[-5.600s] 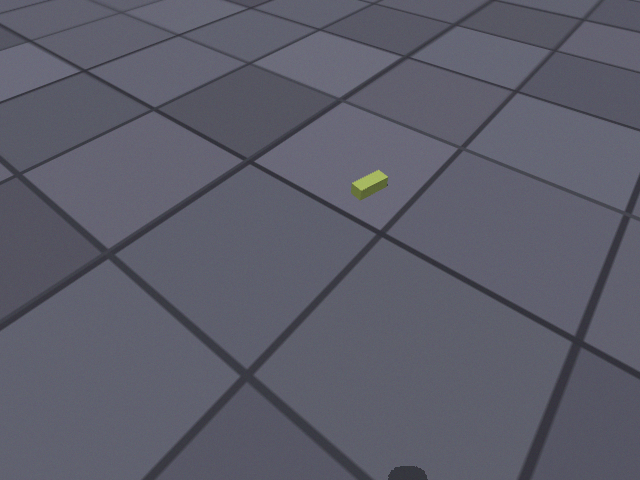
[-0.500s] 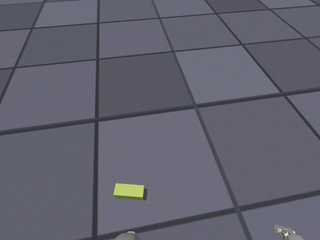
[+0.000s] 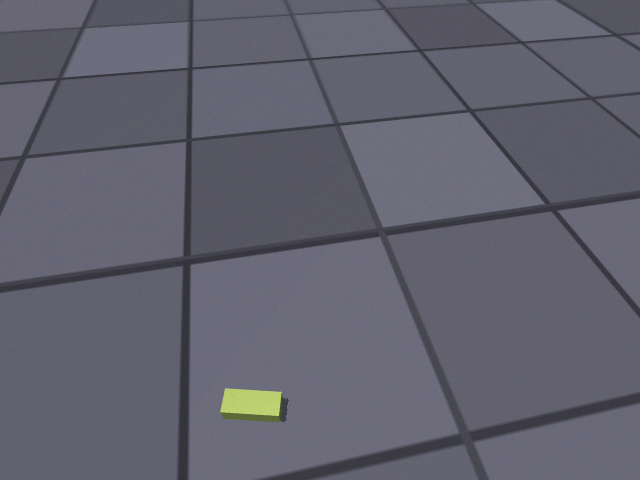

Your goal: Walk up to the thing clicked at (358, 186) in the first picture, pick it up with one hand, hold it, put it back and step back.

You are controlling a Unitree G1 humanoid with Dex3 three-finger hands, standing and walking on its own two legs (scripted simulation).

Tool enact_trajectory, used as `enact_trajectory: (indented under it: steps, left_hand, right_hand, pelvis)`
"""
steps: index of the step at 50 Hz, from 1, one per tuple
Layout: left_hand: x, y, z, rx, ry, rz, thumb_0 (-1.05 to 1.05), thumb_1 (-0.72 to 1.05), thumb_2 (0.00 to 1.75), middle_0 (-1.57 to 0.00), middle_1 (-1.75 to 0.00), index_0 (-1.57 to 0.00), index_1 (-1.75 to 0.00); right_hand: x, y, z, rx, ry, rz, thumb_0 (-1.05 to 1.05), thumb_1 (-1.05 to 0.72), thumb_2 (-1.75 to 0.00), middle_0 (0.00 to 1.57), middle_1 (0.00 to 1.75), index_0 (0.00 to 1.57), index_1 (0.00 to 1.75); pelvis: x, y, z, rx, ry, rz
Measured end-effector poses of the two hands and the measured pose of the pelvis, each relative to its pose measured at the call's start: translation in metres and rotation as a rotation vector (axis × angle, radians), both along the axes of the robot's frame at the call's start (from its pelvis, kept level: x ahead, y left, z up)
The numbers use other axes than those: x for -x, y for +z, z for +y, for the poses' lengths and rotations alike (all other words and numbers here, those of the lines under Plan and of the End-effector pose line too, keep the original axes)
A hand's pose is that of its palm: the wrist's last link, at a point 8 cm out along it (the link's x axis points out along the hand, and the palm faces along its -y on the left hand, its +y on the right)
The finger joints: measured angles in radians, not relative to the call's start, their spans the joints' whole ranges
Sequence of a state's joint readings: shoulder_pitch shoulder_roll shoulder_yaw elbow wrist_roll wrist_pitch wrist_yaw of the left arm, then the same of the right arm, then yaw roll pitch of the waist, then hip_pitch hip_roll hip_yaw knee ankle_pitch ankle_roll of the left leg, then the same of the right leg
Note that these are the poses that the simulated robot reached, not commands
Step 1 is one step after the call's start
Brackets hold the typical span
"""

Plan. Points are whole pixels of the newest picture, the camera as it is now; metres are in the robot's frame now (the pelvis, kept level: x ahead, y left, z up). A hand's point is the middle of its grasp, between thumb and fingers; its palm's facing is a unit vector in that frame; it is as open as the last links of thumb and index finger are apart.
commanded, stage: walk up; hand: left
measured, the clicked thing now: (252, 405) +0.45 +0.21 -0.74
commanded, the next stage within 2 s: stand in 0.84 s
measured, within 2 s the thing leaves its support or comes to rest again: neither
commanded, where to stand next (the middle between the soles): +0.07 +0.00 m, yaw -1 degrees
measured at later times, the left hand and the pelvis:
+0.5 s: hand out of the picture +0.10 +0.25 -0.15, palm faces -0.05 -0.94 -0.34, open 7.4 cm; pelvis +0.01 +0.00 +0.01, yaw -1 degrees
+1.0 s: hand out of the picture +0.10 +0.25 -0.15, palm faces -0.04 -0.94 -0.34, open 7.4 cm; pelvis +0.01 +0.00 +0.01, yaw -1 degrees
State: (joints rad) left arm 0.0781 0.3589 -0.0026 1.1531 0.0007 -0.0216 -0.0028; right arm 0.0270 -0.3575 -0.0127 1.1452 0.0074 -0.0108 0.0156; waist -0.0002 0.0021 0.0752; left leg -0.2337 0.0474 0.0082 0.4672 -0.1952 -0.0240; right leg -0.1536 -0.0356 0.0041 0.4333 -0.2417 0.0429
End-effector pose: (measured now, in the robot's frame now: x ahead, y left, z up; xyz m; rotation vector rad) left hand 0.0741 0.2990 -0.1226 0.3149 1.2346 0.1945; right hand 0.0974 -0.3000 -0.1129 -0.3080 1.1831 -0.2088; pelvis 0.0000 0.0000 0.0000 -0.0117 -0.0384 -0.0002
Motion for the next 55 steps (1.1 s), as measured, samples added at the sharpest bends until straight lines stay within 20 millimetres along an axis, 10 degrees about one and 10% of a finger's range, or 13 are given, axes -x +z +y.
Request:
enact_trajectory:
  steps: [12, 31, 55]
  left_hand:
    - [-0.032, 0.013, -0.004, -0.004, -0.032, -0.058, 0.00, 0.91, 0.90, -0.20, -0.30, -0.20, -0.30]
    - [-0.016, 0.007, -0.002, 0.006, -0.026, 0.017, 0.01, 0.91, 0.90, -0.20, -0.30, -0.20, -0.30]
    - [-0.018, 0.009, 0.001, -0.003, -0.020, -0.007, 0.00, 0.91, 0.90, -0.20, -0.30, -0.20, -0.30]
  right_hand:
    - [-0.010, 0.008, -0.004, -0.003, -0.008, -0.039, 0.00, -0.90, -0.90, 0.20, 0.30, 0.20, 0.30]
    - [0.029, 0.000, 0.002, -0.011, -0.048, 0.069, 0.01, -0.90, -0.90, 0.20, 0.30, 0.20, 0.30]
    - [0.001, 0.006, 0.004, -0.007, -0.014, 0.008, 0.01, -0.90, -0.90, 0.20, 0.30, 0.20, 0.30]
  pelvis:
    - [-0.003, 0.006, -0.002, -0.005, -0.014, 0.002]
    - [-0.009, 0.007, 0.002, -0.009, -0.021, 0.004]
    - [-0.013, 0.007, 0.002, -0.008, -0.017, -0.001]
